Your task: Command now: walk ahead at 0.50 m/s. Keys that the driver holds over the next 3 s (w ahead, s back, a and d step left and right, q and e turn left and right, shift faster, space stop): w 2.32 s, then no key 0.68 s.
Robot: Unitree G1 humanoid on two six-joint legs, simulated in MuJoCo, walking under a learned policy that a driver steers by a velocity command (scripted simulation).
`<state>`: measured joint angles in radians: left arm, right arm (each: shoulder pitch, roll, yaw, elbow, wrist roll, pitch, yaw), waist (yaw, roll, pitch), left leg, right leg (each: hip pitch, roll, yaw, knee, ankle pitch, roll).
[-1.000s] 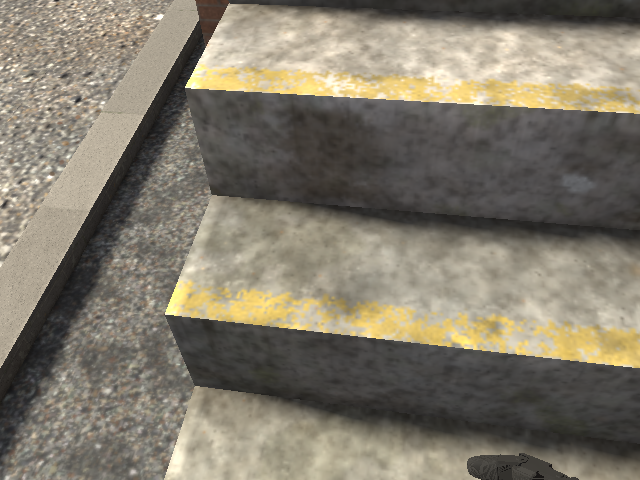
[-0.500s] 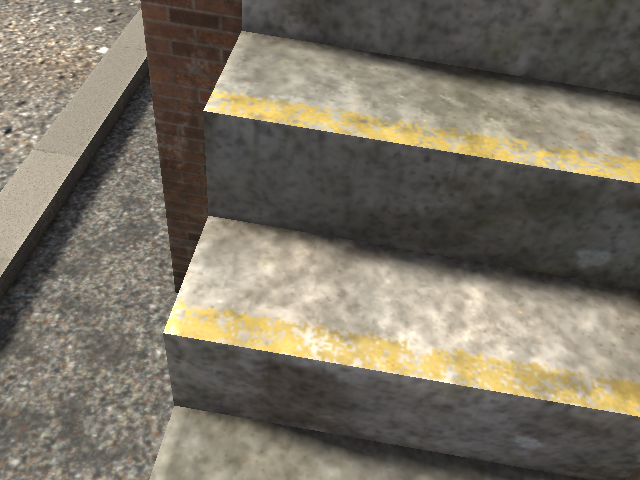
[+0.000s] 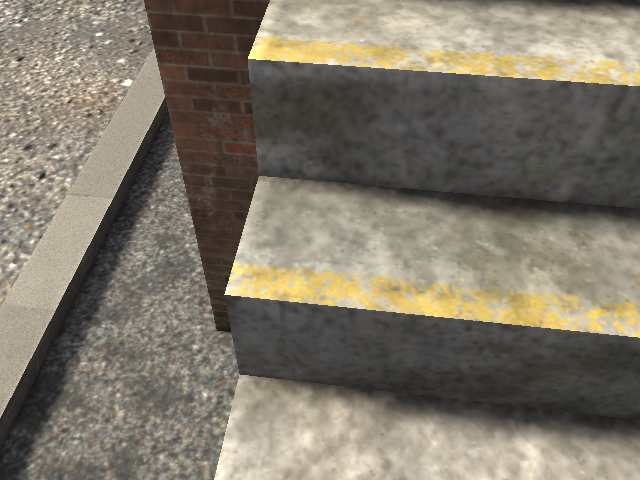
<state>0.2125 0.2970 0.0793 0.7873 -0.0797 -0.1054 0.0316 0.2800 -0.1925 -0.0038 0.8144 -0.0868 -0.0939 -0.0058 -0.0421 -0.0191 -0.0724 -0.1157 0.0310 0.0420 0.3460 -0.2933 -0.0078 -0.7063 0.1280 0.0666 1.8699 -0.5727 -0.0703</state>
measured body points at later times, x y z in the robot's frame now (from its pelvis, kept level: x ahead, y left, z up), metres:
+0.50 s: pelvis -0.01 -0.08 +0.13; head -0.03 -0.09 +0.58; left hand +0.14 +0.15 +0.01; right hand +0.01 -0.32 +0.00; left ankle +0.02 +0.08 -0.38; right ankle +0.11 -0.16 -0.53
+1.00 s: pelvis -0.18 -0.11 +0.10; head -0.21 -0.11 +0.54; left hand -0.12 +0.16 -0.03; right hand +0.11 -0.35 +0.13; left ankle +0.04 +0.00 -0.53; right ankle -0.25 -0.19 -0.58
